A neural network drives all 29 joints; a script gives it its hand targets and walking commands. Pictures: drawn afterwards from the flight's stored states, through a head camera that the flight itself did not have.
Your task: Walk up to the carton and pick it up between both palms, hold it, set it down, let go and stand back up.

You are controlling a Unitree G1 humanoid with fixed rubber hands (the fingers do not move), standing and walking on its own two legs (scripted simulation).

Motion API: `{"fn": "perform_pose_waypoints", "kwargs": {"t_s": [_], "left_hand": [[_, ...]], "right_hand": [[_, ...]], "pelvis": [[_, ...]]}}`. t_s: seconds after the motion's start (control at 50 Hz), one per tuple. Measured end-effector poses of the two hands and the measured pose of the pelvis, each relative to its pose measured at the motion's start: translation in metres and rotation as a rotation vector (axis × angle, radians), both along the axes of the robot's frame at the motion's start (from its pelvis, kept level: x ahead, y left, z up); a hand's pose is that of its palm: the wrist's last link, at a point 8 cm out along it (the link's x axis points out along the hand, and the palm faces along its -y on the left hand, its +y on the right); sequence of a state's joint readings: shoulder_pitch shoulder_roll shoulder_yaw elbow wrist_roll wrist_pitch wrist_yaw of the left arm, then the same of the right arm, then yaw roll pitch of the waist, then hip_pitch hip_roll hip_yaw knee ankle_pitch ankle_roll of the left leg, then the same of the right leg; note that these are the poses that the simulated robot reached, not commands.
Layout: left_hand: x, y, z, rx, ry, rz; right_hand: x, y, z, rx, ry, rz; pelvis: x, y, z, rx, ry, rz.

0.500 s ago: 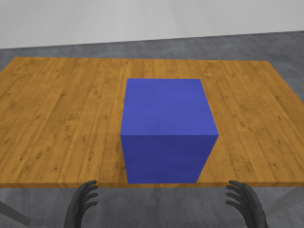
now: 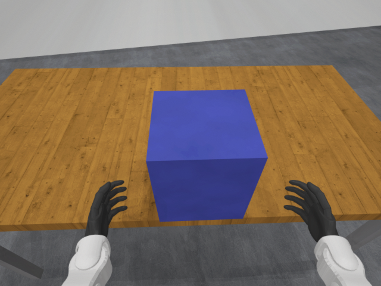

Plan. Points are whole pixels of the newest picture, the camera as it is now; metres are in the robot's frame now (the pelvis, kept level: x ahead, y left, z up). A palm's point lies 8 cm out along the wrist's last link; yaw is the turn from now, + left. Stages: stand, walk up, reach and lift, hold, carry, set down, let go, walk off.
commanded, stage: reach and lift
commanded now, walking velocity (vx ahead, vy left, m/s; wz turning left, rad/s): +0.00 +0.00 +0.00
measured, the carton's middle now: (200, 158) +0.38 +0.01 +0.04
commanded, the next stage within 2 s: none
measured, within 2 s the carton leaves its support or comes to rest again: neither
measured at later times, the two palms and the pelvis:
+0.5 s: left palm (94, 175) +0.28 +0.21 +0.11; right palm (319, 174) +0.30 -0.22 +0.10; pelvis +0.01 -0.01 +0.00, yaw +0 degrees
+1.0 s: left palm (95, 133) +0.34 +0.21 +0.16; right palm (322, 130) +0.36 -0.22 +0.16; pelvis +0.00 +0.00 +0.00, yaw +0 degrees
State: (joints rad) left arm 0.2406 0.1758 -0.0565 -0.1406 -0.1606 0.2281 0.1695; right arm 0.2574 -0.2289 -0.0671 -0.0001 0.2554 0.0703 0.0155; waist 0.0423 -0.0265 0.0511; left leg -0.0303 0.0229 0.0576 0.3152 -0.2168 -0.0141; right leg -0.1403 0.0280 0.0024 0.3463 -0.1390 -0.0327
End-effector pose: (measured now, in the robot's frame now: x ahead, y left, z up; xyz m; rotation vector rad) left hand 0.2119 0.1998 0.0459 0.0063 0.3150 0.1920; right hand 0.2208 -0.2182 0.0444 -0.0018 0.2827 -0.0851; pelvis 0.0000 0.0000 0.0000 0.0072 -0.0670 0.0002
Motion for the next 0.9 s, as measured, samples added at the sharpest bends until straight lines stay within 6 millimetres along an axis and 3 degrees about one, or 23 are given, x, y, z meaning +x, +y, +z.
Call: {"fn": "perform_pose_waypoints", "kwargs": {"t_s": [0.38,0.6,0.9], "left_hand": [[0.061,0.008,0.048,0.006,-0.007,-0.018],[0.079,0.014,0.068,-0.007,-0.016,-0.014],[0.119,0.012,0.106,-0.006,-0.038,-0.019]], "right_hand": [[0.066,-0.005,0.04,0.027,-0.064,0.015],[0.087,-0.001,0.065,0.018,-0.082,0.037],[0.129,-0.003,0.104,0.005,-0.083,0.057]], "pelvis": [[0.007,-0.009,0.001,-0.002,0.036,-0.002],[0.01,-0.007,0.002,-0.006,0.05,0.008],[0.002,0.002,0.001,-0.008,0.081,-0.005]]}}
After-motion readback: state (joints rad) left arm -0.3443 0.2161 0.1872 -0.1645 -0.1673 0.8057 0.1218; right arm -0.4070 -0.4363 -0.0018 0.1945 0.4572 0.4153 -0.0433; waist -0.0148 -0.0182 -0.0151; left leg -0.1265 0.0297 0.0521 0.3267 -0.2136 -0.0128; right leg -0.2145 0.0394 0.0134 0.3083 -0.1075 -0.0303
